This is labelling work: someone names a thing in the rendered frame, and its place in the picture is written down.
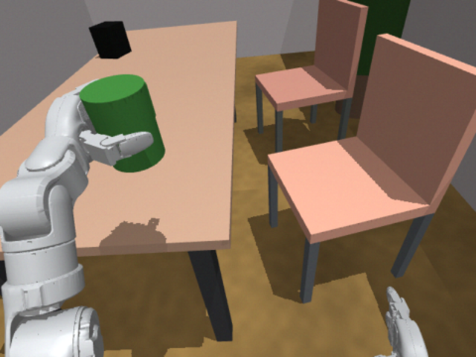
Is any left robot hand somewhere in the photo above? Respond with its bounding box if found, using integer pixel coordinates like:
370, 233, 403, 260
45, 79, 154, 166

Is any left robot arm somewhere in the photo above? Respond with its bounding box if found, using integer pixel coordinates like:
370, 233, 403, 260
0, 135, 104, 357

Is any right robot hand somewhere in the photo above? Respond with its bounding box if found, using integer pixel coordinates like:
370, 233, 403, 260
374, 286, 428, 357

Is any potted plant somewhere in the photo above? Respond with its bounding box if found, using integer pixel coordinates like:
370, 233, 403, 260
335, 0, 411, 119

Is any table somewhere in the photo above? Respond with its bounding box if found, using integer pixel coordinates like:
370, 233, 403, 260
0, 21, 237, 341

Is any chair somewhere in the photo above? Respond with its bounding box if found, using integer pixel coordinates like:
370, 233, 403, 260
268, 33, 476, 304
255, 0, 368, 153

